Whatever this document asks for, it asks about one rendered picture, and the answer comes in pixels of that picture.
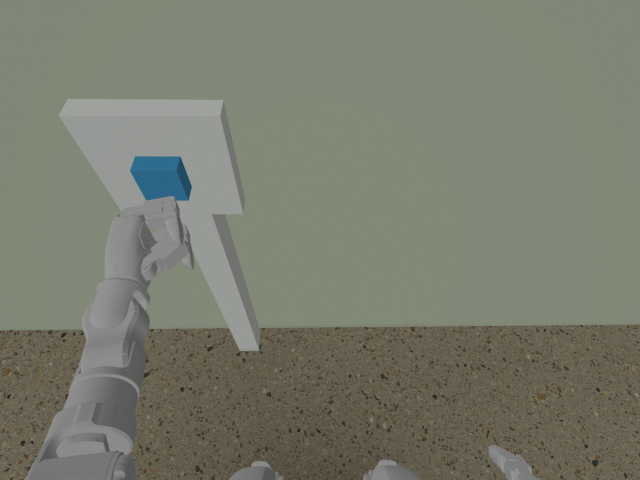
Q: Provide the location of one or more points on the panel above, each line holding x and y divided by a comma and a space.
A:
111, 132

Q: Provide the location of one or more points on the button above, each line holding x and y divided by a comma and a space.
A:
161, 176

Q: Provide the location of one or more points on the left robot shin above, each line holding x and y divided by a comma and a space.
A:
261, 463

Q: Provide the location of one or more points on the robot left hand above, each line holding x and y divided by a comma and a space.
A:
130, 241

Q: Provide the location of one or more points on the robot right hand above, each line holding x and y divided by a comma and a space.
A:
514, 467

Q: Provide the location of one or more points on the robot left forearm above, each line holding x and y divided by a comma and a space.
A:
98, 415

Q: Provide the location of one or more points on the robot shin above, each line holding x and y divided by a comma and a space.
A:
386, 462
261, 463

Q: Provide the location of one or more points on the right robot shin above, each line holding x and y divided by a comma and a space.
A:
386, 462

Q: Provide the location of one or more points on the left robot upper arm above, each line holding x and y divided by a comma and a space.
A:
113, 465

